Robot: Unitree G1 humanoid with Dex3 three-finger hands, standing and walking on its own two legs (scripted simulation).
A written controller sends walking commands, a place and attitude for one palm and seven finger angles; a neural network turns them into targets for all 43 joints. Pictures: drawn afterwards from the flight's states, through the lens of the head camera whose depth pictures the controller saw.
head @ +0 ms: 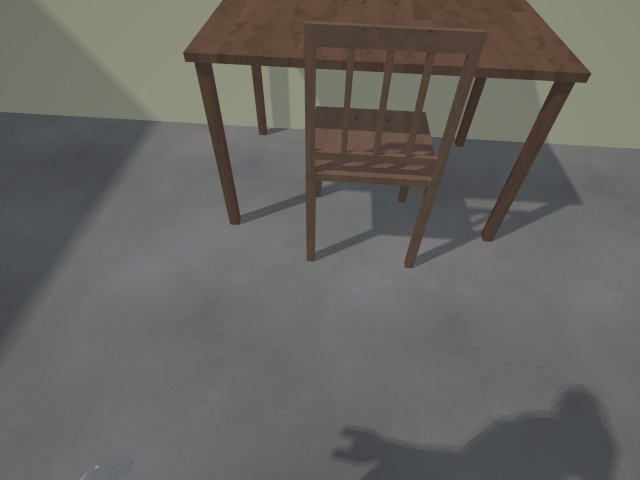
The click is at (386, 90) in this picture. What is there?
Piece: chair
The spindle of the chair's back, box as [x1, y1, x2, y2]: [373, 50, 394, 155]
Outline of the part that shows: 387,50 373,148 373,154 378,155 393,62 394,51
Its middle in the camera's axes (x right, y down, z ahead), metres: +0.17 -0.37 +1.08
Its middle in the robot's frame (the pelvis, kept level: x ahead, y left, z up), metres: +1.05 -0.12 -0.07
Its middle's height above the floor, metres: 0.70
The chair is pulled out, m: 0.00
